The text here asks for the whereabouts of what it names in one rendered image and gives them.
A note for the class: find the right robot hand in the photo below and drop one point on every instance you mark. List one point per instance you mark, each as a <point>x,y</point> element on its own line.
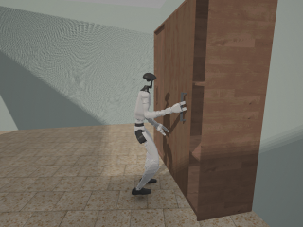
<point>176,108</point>

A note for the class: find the right robot forearm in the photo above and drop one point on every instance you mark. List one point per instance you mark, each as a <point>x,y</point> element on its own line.
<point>156,114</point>

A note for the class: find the wardrobe door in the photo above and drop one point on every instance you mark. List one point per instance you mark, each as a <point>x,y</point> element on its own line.
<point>179,36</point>
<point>160,51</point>

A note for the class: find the robot right upper arm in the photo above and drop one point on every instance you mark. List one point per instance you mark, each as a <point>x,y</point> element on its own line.
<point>145,97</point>

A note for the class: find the robot right shin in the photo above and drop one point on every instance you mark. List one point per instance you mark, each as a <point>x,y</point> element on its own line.
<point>148,174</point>

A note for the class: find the robot shin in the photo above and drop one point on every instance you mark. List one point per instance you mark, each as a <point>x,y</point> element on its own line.
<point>148,174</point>
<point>147,163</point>

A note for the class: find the left robot hand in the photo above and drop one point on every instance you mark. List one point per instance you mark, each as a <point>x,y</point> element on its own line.
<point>159,127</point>

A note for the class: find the left robot forearm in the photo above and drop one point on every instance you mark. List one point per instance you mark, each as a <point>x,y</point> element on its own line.
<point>153,122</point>

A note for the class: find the robot left shin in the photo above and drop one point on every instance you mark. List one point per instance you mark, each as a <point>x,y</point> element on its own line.
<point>147,163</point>

